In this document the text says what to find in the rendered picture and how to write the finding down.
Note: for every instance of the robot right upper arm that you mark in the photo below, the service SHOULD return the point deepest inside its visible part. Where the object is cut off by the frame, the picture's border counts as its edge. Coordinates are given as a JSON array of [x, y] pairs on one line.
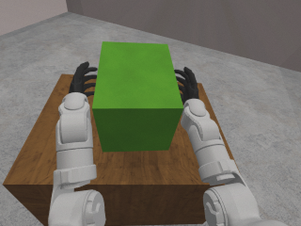
[[233, 205]]

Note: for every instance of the carton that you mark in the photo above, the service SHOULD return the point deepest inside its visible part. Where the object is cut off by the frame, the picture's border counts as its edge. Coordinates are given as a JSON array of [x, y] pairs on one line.
[[137, 103]]

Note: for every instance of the robot left upper arm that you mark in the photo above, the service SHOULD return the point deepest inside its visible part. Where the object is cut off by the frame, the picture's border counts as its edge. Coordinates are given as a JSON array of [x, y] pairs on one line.
[[78, 208]]

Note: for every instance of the robot right forearm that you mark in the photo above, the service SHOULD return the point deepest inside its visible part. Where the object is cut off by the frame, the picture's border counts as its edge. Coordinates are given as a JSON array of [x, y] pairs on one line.
[[215, 165]]

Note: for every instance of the robot left forearm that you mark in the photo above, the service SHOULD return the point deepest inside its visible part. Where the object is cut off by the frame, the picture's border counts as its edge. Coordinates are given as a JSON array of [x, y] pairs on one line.
[[73, 146]]

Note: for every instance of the pedestal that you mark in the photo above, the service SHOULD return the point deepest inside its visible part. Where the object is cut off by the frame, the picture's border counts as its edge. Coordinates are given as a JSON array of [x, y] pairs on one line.
[[139, 188]]

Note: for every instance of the left robot hand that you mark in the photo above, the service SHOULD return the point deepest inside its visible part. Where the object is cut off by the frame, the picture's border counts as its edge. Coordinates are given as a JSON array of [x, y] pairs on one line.
[[79, 79]]

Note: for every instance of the right robot hand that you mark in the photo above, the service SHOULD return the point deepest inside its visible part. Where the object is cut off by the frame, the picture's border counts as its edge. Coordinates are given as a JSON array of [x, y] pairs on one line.
[[190, 85]]

